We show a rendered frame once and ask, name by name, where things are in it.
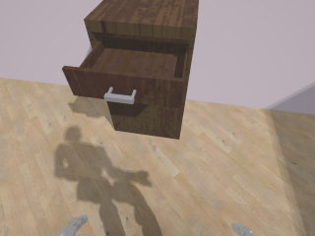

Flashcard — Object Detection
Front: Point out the drawer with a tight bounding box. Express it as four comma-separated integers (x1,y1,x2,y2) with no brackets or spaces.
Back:
62,36,189,109

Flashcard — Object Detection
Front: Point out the robot left hand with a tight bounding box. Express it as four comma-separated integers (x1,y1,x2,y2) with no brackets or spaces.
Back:
58,214,89,236

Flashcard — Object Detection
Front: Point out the robot right hand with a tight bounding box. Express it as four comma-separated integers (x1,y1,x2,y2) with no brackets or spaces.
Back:
231,222,256,236

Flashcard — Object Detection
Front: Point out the cabinet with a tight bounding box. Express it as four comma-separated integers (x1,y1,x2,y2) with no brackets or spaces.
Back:
84,0,199,140

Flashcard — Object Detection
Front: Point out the handle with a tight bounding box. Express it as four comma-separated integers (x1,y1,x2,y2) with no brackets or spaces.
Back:
103,87,137,104

